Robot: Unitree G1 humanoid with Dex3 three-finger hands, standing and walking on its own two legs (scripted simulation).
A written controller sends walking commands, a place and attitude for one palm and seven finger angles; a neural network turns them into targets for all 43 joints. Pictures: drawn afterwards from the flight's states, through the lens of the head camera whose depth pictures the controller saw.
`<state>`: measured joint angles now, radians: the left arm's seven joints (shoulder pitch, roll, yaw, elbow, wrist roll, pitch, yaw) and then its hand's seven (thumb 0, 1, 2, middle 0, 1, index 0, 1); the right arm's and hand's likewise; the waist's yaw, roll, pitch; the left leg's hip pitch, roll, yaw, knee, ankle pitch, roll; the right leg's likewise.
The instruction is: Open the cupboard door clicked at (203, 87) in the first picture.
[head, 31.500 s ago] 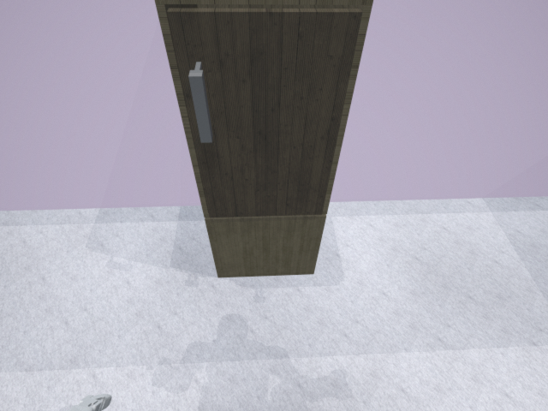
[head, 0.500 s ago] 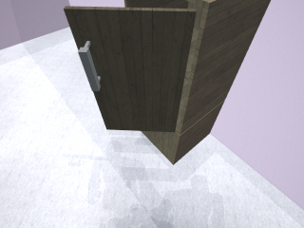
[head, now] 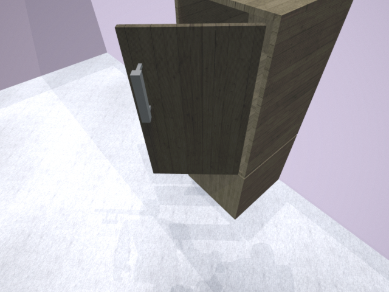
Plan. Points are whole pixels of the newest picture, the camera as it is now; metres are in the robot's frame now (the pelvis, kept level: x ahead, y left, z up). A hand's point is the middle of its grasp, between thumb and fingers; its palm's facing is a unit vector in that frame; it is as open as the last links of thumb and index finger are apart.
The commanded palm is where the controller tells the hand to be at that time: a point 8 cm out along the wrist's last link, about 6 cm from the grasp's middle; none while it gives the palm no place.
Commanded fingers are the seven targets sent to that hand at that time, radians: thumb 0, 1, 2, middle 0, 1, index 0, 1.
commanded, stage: come to a stop and stand still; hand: left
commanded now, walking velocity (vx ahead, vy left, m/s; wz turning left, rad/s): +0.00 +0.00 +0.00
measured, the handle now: (143, 93) +0.59 +0.19 +0.09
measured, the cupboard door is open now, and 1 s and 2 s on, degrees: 47 47 47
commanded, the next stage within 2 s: look again from close up in 0.24 s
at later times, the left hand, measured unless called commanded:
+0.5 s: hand out of the picture +0.00 +0.16 -0.15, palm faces +0.00 -0.98 -0.22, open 7.3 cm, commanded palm none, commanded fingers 0.00 0.90 0.90 -0.20 -0.30 -0.20 -0.30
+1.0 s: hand out of the picture +0.04 +0.14 -0.14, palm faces +0.14 -0.96 -0.23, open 7.2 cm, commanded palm +0.11 +0.18 -0.05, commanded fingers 0.00 0.81 0.86 -0.21 -0.36 -0.21 -0.36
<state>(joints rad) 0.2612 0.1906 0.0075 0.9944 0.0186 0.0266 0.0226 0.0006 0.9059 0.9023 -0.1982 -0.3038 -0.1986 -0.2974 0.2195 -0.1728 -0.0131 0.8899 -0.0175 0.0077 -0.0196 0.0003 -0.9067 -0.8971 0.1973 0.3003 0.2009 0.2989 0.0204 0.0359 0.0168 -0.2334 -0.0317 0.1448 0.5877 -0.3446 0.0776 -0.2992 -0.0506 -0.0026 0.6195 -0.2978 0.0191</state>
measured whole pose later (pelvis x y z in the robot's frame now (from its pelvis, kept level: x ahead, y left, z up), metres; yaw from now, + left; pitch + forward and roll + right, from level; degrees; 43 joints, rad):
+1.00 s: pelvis +0.01 -0.04 +0.01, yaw +1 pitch -1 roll +1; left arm 0.39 0.16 0.00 0.80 -0.06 0.06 0.06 0.03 0.95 0.90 -0.20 -0.31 -0.20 -0.30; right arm 0.32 -0.17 0.02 1.03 0.01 -0.06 -0.04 0.01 -0.91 -0.90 0.20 0.30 0.20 0.30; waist 0.00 0.02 0.03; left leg -0.16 0.02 0.10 0.45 -0.27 0.01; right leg -0.22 0.00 -0.05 0.48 -0.25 -0.03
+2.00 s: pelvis -0.01 -0.02 -0.03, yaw +4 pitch +7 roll -2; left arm 0.24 0.31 0.28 0.09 -0.32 -0.29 -0.35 0.00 -0.14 0.46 -0.27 -0.97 -0.27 -0.97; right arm 0.29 -0.29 0.01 0.58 0.04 -0.25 -0.07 0.01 -0.90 -0.90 0.20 0.30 0.20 0.30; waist -0.01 0.02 -0.06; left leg -0.56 0.01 0.04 0.86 -0.43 0.04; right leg -0.56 -0.03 -0.10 0.81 -0.38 -0.01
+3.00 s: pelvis +0.00 -0.03 +0.00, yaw +4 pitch +3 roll -1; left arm -0.10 0.43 0.44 0.36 -0.34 -0.11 -0.50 -0.02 -0.50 0.30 -0.30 -1.20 -0.30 -1.20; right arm 0.28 -0.28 0.06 0.59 0.05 -0.21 -0.09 0.01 -0.90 -0.90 0.20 0.30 0.20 0.30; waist 0.02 0.03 -0.03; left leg -0.35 0.01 0.05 0.64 -0.35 0.03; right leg -0.35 -0.01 -0.09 0.60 -0.30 -0.02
